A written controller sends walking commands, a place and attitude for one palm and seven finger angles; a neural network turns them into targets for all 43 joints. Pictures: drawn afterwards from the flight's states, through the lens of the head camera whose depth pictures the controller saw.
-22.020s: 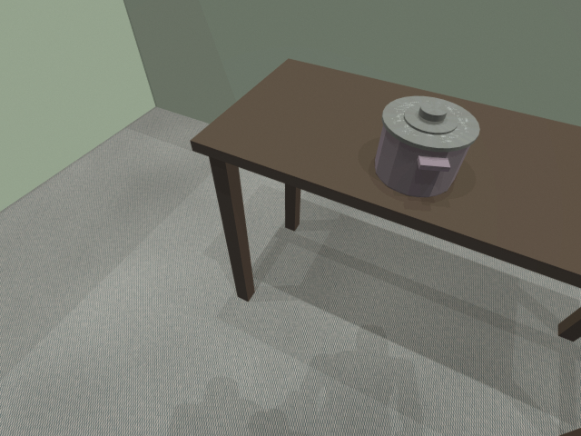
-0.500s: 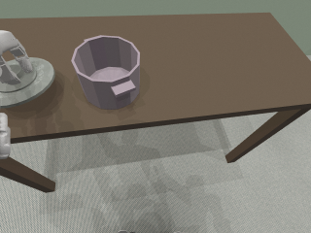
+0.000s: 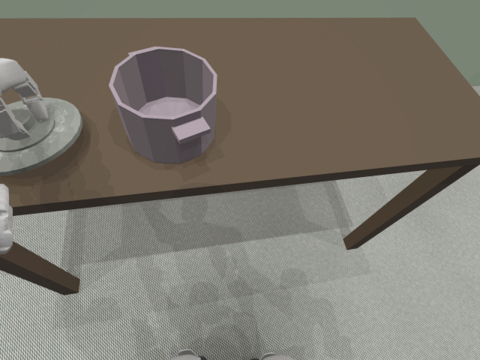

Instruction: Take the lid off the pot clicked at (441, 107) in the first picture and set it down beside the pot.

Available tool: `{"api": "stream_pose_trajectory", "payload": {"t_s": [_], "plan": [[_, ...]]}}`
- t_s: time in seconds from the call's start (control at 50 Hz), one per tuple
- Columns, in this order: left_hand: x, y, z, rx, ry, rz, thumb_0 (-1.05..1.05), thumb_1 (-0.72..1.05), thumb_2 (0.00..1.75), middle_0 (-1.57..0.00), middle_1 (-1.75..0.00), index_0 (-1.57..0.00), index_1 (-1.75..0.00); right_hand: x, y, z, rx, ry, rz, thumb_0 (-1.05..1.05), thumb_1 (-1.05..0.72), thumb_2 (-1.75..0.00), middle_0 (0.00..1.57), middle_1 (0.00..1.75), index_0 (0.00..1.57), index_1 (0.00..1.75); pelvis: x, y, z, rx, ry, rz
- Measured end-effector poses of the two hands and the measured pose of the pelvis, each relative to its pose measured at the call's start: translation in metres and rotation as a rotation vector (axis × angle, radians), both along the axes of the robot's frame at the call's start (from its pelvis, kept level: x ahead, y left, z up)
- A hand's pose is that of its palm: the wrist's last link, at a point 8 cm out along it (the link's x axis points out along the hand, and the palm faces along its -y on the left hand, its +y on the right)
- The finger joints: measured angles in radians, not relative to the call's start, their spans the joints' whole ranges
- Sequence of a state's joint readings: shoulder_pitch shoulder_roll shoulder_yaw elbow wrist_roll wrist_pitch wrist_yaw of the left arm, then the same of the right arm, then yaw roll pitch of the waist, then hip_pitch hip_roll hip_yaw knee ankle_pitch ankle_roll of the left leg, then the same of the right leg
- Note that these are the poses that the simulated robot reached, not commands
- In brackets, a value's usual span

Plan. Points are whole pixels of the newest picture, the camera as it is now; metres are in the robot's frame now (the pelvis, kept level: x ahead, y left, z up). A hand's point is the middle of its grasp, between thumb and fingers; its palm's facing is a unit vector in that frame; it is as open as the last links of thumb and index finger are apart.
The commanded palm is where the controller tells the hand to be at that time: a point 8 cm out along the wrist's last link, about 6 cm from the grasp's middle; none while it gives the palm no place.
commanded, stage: lower the lid onto the table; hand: left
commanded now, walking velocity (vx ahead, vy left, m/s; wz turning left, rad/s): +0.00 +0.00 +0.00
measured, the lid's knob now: (16, 122) +0.50 +0.32 +0.07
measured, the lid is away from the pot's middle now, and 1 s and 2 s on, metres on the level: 0.24 0.25 0.25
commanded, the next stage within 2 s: open the fingers wide in 0.26 s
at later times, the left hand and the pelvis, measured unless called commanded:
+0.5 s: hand (23, 133) +0.47 +0.30 +0.08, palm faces -0.45 -0.10 -0.89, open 6.8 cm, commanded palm +0.50 +0.31 +0.15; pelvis -0.01 +0.01 -0.01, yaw +0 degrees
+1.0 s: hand (15, 128) +0.47 +0.30 +0.09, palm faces -0.42 -0.13 -0.90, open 8.0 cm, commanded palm +0.50 +0.31 +0.15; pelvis -0.01 -0.01 +0.00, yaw +1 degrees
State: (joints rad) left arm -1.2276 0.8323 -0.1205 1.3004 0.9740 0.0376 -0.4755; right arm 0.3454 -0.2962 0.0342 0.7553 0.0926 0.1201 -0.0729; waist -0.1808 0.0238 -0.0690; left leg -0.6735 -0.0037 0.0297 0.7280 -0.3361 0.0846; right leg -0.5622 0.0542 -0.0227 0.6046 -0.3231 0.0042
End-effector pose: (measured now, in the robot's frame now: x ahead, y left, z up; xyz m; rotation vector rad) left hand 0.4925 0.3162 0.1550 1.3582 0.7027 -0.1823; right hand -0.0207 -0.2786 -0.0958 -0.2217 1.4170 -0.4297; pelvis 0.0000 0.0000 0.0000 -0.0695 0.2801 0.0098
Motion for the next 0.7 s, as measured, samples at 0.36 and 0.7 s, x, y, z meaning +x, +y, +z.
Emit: {"api": "stream_pose_trajectory", "payload": {"t_s": [0.36,0.7], "plan": [[0.0,-0.009,-0.017,0.013,0.014,-0.057,0.04,0.22,0.82,-0.49,-1.02,-0.75,-1.11,-0.025,0.014,-0.008,0.016,0.06,-0.015,0.01,-0.9,-0.9,0.21,0.3,0.2,0.3,-0.011,0.007,-0.007,-0.009,0.027,0.003],[-0.031,0.0,-0.018,0.07,-0.099,-0.104,0.03,0.3,0.71,-0.45,-1.03,-0.7,-1.12,0.007,0.005,-0.008,0.043,0.003,0.035,0.01,-0.9,-0.9,0.21,0.3,0.2,0.3,-0.014,-0.002,-0.002,0.003,-0.006,0.016]]}}
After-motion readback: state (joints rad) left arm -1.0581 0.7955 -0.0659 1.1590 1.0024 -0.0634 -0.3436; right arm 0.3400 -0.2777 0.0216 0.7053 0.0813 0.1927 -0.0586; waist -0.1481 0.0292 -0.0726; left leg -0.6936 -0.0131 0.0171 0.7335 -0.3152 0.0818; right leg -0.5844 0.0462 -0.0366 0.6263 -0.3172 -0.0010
